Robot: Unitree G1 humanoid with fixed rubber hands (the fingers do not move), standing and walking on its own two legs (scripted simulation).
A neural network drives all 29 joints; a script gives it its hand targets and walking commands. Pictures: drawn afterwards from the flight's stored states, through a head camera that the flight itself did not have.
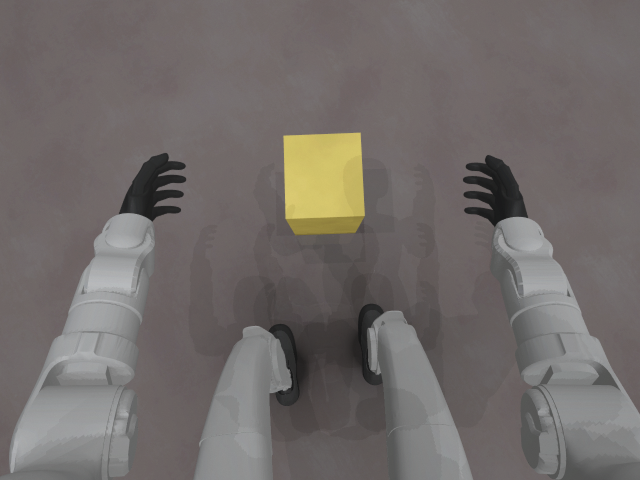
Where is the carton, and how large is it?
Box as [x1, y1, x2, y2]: [284, 133, 364, 234]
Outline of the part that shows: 360,133 284,136 285,216 286,220 295,234 355,232 364,216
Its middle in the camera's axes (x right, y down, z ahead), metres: +0.01 -0.11 +0.95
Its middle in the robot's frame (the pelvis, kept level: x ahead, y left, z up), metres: +0.53 -0.01 -0.56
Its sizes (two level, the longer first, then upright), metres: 0.181 0.165 0.264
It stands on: the floor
